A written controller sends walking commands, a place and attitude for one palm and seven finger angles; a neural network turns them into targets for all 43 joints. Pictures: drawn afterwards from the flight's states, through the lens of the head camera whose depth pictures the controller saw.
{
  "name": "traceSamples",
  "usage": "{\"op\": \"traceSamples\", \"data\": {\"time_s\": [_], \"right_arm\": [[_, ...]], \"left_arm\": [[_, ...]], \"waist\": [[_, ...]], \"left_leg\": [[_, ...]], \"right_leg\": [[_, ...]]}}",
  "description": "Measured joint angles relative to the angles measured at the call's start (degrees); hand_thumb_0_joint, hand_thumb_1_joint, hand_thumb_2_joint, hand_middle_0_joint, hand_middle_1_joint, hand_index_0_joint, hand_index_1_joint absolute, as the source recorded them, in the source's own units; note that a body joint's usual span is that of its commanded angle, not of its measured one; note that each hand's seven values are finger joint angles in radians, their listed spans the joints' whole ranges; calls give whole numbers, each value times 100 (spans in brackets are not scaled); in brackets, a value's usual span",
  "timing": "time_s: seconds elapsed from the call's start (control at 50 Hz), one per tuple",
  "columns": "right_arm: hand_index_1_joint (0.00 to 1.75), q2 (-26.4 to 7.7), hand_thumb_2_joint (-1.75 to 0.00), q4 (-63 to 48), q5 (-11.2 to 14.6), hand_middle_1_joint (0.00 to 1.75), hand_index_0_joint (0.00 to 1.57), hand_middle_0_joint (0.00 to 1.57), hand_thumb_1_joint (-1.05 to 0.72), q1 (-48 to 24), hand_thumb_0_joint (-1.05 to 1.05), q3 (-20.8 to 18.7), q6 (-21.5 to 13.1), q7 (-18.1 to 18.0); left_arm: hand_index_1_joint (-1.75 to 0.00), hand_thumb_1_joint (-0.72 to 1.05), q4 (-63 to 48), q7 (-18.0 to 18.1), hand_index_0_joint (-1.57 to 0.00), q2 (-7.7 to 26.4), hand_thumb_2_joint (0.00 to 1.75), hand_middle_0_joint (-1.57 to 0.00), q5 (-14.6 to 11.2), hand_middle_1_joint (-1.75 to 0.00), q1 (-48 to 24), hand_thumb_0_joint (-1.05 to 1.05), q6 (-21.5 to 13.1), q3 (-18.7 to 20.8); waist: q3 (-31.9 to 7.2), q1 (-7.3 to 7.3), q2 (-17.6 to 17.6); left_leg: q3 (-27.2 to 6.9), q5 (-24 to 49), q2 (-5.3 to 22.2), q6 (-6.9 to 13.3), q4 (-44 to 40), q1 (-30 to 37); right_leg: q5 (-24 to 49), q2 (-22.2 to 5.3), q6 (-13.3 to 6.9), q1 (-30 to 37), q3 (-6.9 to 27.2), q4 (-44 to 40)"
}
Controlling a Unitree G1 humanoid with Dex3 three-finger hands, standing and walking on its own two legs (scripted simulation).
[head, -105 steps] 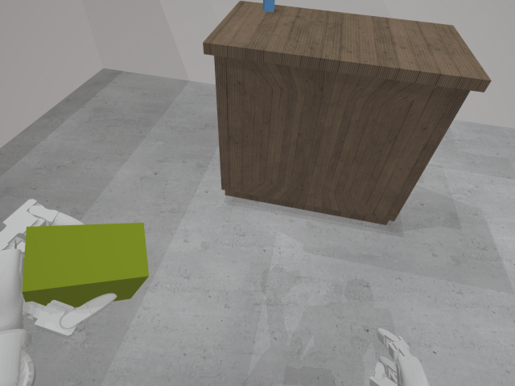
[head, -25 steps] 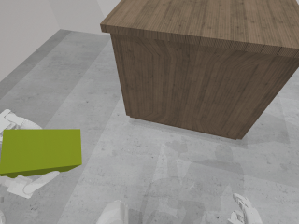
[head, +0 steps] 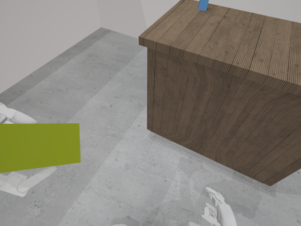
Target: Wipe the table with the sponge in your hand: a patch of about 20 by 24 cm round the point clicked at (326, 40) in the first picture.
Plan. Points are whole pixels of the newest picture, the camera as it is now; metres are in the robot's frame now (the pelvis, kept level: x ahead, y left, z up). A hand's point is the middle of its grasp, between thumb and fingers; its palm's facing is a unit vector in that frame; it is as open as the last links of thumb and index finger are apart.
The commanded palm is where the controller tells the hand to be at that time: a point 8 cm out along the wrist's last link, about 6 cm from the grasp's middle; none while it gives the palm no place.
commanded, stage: turn to face it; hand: left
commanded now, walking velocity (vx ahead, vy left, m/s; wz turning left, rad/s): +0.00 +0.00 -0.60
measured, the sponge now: (48, 147) +0.22 +0.21 +0.18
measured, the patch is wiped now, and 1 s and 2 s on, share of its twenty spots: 0.00 0.00 0.00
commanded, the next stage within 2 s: take the last steps up to it in 1.52 s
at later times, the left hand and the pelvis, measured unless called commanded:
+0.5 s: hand (90, 114) +0.30 +0.16 +0.18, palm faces +0.24 -0.87 -0.42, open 10.7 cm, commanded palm +0.25 +0.19 +0.18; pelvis +0.04 -0.04 +0.00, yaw -13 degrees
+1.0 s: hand (166, 139) +0.25 +0.00 +0.18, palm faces -0.07 -0.85 -0.52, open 10.7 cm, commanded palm +0.23 +0.06 +0.18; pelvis -0.05 -0.10 +0.00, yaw -30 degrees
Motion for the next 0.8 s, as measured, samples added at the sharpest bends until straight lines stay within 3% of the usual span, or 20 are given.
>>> {"op": "traceSamples", "data": {"time_s": [0.06, 0.1, 0.14, 0.18, 0.22, 0.32, 0.4, 0.46, 0.5, 0.54, 0.6, 0.68, 0.7, 0.74, 0.8], "right_arm": [[30, -95, -90, 109, 16, 30, 20, 20, -90, 116, 1, 40, 21, -86], [30, -239, -90, 201, 3, 30, 20, 20, -90, 80, 1, 47, 56, -144], [30, -456, -90, 385, -25, 30, 20, 20, -90, -35, 1, 5, 100, -190], [30, -638, -90, 477, -43, 30, 20, 20, -90, -185, 1, -45, 141, -203], [30, -749, -90, 416, -62, 30, 20, 20, -90, -336, 1, -99, 187, -214], [30, -849, -90, -101, -73, 30, 20, 20, -90, -496, 1, -276, 270, -196], [30, -956, -90, -429, -18, 30, 20, 20, -90, -394, 1, -406, 340, -166], [30, -825, -90, -443, 2, 30, 20, 20, -90, -285, 1, -455, 414, -179], [30, -760, -90, -460, -20, 30, 19, 19, -90, -170, 1, -432, 396, -129], [30, -698, -90, -452, -6, 30, 19, 19, -90, -53, 1, -368, 361, -44], [30, -573, -90, -435, 4, 30, 20, 20, -90, 86, 1, -225, 306, 74], [30, -390, -90, -429, 1, 30, 20, 20, -90, 215, 1, -66, 232, 145], [30, -365, -90, -437, 7, 30, 20, 20, -90, 249, 1, -44, 216, 163], [30, -420, -90, -364, 27, 30, 20, 20, -90, 201, 1, -58, 236, 179], [30, -513, -90, -142, 22, 30, 20, 20, -90, -44, 1, -103, 421, 156]], "left_arm": [[-136, -53, 364, 52, -66, -96, 100, -66, 41, -136, -50, -1, 52, -33], [-136, -53, 751, 90, -66, -276, 100, -66, 124, -136, -315, -1, 144, -138], [-136, -53, 1156, 102, -66, -587, 100, -66, 166, -136, -671, -1, 336, -381], [-136, -53, 1403, 105, -66, -804, 100, -66, 167, -136, -880, -1, 456, -569], [-136, -53, 1426, 76, -66, -841, 100, -66, 163, -136, -886, -1, 469, -661], [-136, -53, 806, -11, -66, -399, 100, -66, 119, -136, -449, -1, 246, -541], [-136, -53, 340, 16, -66, -58, 100, -66, 68, -137, -192, -1, 53, -269], [-136, -53, 489, 22, -66, 86, 100, -66, 51, -137, -270, -1, -24, -94], [-136, -53, 697, 14, -66, 11, 100, -66, 79, -137, -327, -1, 16, -97], [-136, -53, 784, 2, -66, -117, 100, -66, 106, -137, -389, -1, 134, -184], [-136, -53, 780, -26, -66, -255, 100, -66, 117, -137, -401, -1, 256, -338], [-137, -53, 663, -79, -66, -125, 100, -66, 103, -137, -359, -1, 338, -370], [-137, -53, 622, -90, -66, -52, 100, -66, 100, -137, -359, -1, 337, -342], [-137, -53, 596, -108, -66, -29, 100, -66, 126, -137, -455, -1, 306, -346], [-137, -53, 439, -77, -66, -24, 100, -66, 13, -137, -325, -1, 279, -228]], "waist": [[-85, 283, 104], [-112, 405, 180], [-135, 439, 246], [-115, 398, 172], [-84, 267, 45], [-128, -47, -280], [-212, -104, -337], [-227, -24, -549], [-204, 4, -418], [-132, 58, -266], [-7, 72, -106], [202, 41, 0], [248, 27, 18], [429, -65, 236], [538, -111, 136]], "left_leg": [[-36, -172, 75, -156, 107, 136], [-21, -564, 129, -122, 509, 97], [-49, -1185, 23, -70, 1233, -56], [34, -1411, -147, -117, 1998, -232], [176, -1456, -239, -167, 2273, -306], [398, -1204, -308, -221, 1261, -81], [506, -325, -237, -176, -175, 458], [801, -360, -214, 24, -213, 583], [888, -419, -33, 31, -191, 658], [980, -426, 170, -23, -204, 763], [1134, -430, 421, -132, -169, 844], [1320, -530, 716, -325, 147, 776], [1338, -601, 792, -384, 332, 704], [1082, -938, 964, -394, 951, 432], [368, -1592, 409, -405, 2550, -227]], "right_leg": [[300, 156, -3, 595, -163, -1151], [792, 247, -281, 769, -165, -1433], [703, 251, -521, 763, -161, -1217], [648, 218, -601, 831, -88, -1263], [721, 219, -619, 882, 6, -1417], [941, 406, -686, 777, 286, -1721], [928, 678, -659, 596, 492, -1592], [329, 666, -453, 368, 656, -941], [-73, 662, -318, 186, 462, -228], [-42, 596, -245, 150, 248, -25], [148, 465, -166, 245, 24, -302], [436, 404, -127, 598, -162, -1139], [709, 407, -163, 728, -203, -1408], [961, 590, -585, 672, -317, -1327], [962, 648, -944, 411, -98, -1186]]}}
